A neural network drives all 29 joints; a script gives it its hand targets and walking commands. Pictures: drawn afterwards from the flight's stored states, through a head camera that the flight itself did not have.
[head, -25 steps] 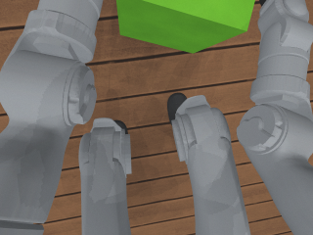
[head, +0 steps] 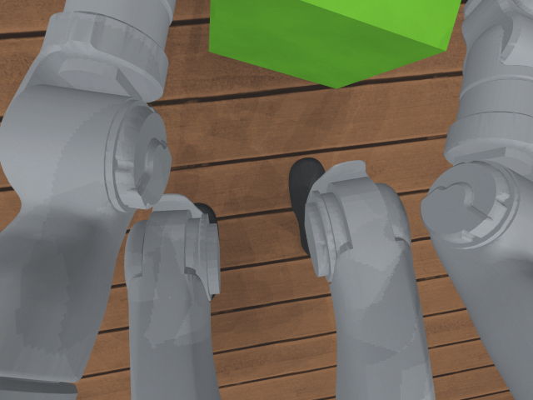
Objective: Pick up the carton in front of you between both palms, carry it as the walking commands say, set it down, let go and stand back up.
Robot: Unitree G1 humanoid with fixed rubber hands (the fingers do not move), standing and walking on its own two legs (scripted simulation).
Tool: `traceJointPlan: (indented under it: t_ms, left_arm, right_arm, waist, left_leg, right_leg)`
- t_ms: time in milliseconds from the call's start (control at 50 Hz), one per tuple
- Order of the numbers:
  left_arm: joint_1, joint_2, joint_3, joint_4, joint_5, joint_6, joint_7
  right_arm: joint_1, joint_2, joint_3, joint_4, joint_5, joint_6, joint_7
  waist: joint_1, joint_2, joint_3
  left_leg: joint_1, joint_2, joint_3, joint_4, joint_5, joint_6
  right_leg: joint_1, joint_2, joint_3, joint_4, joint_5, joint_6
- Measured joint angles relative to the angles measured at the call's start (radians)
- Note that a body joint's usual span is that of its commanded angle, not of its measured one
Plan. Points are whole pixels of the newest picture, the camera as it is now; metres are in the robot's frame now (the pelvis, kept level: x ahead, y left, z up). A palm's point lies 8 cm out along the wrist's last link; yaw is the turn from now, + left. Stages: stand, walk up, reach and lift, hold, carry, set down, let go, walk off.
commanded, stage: set down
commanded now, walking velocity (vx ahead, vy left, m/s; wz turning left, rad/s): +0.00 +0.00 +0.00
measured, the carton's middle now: out of the picture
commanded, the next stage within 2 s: let go in 1.48 s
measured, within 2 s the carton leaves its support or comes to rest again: rests again in 0.18 s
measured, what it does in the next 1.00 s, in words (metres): rises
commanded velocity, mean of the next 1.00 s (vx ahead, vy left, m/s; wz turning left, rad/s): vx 0.00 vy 0.00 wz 0.00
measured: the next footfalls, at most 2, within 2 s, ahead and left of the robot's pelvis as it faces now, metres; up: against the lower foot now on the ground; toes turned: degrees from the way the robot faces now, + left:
none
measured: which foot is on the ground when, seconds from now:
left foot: down 0.00-1.00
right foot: down 0.00-1.00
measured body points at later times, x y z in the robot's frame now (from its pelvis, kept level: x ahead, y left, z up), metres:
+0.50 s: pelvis -0.02 -0.02 -0.01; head +0.38 -0.03 +0.19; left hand +0.63 +0.04 -0.18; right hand +0.50 -0.32 -0.19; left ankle +0.07 +0.09 -0.35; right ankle +0.13 -0.13 -0.35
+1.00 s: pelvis -0.01 -0.02 +0.09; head +0.36 -0.05 +0.36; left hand +0.65 +0.04 -0.02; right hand +0.51 -0.32 -0.02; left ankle +0.07 +0.09 -0.35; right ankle +0.13 -0.13 -0.35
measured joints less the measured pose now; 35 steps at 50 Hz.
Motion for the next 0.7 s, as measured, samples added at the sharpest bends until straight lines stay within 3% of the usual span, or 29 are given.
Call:
traceJointPlan:
  t_ms: [200,320,440,560,700]
  left_arm:
    - [0.018,0.038,-0.079,0.009,-0.028,-0.011,0.010]
    - [0.037,0.153,-0.286,0.010,-0.224,-0.031,0.067]
    - [-0.005,0.256,-0.411,-0.008,-0.374,-0.024,0.064]
    - [-0.066,0.286,-0.406,0.015,-0.399,0.004,0.043]
    - [-0.038,0.285,-0.302,0.025,-0.339,0.043,0.036]
  right_arm:
    - [-0.016,-0.013,0.024,0.122,0.032,-0.057,-0.029]
    - [-0.035,-0.076,0.136,0.255,0.174,-0.154,-0.131]
    - [-0.053,-0.138,0.274,0.258,0.333,-0.167,-0.161]
    - [-0.079,-0.125,0.341,0.192,0.375,-0.114,-0.195]
    - [-0.046,-0.081,0.411,0.061,0.398,-0.031,-0.247]
  waist:
    - [-0.009,-0.015,0.027]
    - [-0.013,-0.028,0.085]
    - [-0.013,-0.028,0.094]
    - [-0.028,-0.015,0.086]
    - [-0.049,0.014,0.010]
  left_leg:
    - [0.003,0.014,0.001,0.009,-0.005,0.000]
    - [0.002,0.044,-0.002,0.005,0.011,-0.003]
    - [-0.017,0.072,0.000,0.020,0.029,-0.009]
    - [0.011,0.091,-0.003,0.014,0.034,-0.020]
    - [0.073,0.122,0.015,-0.063,0.031,-0.010]
  right_leg:
    - [0.003,-0.007,-0.009,0.009,-0.005,-0.004]
    - [0.006,-0.030,-0.039,0.003,0.013,-0.032]
    - [-0.023,-0.062,-0.072,0.017,0.047,-0.083]
    - [-0.008,-0.055,-0.080,0.011,0.066,-0.103]
    - [0.034,-0.014,-0.059,-0.064,0.083,-0.092]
